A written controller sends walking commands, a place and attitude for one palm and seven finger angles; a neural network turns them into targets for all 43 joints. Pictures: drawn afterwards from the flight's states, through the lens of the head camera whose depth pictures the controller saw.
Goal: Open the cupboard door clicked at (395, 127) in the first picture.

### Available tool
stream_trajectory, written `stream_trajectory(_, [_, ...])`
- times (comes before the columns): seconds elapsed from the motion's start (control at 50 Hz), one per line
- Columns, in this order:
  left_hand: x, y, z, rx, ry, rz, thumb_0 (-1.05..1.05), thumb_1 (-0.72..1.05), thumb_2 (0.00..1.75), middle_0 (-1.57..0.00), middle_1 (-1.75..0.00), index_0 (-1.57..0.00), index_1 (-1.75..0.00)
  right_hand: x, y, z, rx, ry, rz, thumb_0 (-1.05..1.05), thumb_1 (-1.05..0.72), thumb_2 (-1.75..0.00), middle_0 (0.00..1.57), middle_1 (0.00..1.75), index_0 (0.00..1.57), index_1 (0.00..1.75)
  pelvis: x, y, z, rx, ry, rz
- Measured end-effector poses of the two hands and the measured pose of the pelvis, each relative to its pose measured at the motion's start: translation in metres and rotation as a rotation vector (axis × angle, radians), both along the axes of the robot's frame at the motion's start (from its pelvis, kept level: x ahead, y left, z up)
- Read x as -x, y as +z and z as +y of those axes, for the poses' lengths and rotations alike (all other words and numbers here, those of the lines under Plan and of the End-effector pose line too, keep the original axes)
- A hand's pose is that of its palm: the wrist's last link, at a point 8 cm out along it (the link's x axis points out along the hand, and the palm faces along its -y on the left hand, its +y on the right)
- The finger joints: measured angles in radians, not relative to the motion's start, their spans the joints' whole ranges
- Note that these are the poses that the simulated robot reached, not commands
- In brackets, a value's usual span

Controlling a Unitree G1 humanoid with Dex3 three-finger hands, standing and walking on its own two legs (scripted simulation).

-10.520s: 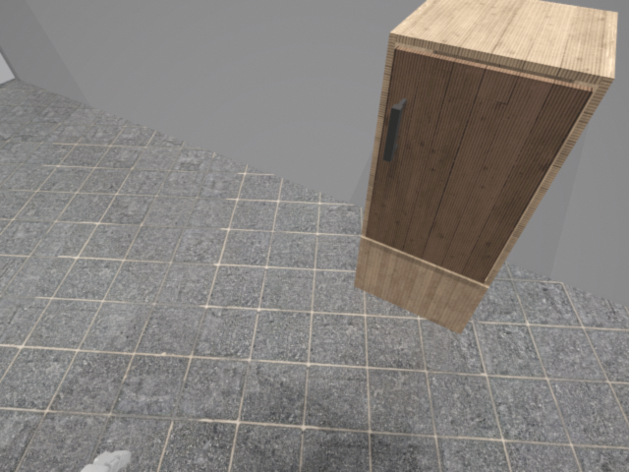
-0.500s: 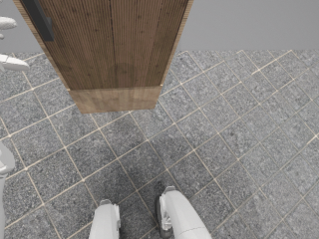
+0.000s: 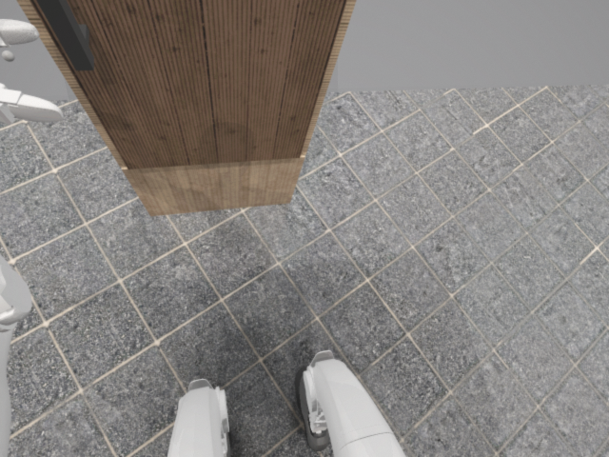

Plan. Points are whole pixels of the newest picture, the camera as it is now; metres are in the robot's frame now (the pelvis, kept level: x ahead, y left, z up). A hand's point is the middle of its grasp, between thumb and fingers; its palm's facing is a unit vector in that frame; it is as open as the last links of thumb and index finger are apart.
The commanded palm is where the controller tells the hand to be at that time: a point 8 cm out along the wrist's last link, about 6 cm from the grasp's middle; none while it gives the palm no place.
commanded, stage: slide the fingers in behind the handle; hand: left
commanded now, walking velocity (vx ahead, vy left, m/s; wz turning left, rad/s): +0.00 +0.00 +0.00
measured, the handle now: (60, 1) +0.63 +0.20 +0.08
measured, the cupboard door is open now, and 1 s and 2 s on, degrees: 0 0 1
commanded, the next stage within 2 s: close the thumb around the handle in 1.42 s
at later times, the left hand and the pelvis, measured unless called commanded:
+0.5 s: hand (54, 51) +0.57 +0.20 +0.08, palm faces +0.01 -1.00 -0.04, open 14.0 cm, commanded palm +0.55 +0.23 +0.07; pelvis +0.01 +0.00 +0.00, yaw +0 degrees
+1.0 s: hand (87, 56) +0.57 +0.17 +0.07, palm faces -0.01 -1.00 -0.01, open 14.1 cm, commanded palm +0.55 +0.20 +0.07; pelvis +0.02 -0.01 +0.01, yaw +2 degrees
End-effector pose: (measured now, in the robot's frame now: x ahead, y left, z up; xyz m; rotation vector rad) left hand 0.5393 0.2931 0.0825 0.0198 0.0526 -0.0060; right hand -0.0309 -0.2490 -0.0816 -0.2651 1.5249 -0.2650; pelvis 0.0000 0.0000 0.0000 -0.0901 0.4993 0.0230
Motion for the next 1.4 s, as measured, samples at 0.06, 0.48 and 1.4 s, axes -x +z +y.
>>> stream_trajectory(0.06, [0.001, -0.003, -0.004, -0.008, -0.006, 0.019, -0.02, -0.50, 0.30, -0.30, -1.20, -0.30, -1.20, 0.001, 0.000, 0.002, -0.004, 0.003, 0.002, 0.00, -0.90, -0.90, 0.20, 0.30, 0.20, 0.30, 0.000, 0.001, 0.001, 0.000, 0.003, 0.000])
stream_trajectory(0.48, [-0.010, -0.004, -0.038, -0.020, 0.014, -0.017, -0.02, -0.50, 0.30, -0.31, -1.20, -0.30, -1.20, -0.016, -0.002, -0.003, -0.021, 0.007, -0.023, 0.00, -0.90, -0.90, 0.20, 0.30, 0.20, 0.30, -0.011, 0.004, -0.003, -0.013, -0.001, 0.002])
stream_trajectory(1.4, [-0.013, -0.010, -0.069, -0.009, 0.021, -0.002, -0.02, -0.50, 0.30, -0.30, -1.20, -0.29, -1.20, -0.019, -0.007, -0.002, -0.043, 0.015, -0.023, 0.00, -0.90, -0.90, 0.20, 0.30, 0.20, 0.30, -0.013, 0.004, -0.005, -0.021, 0.009, -0.001])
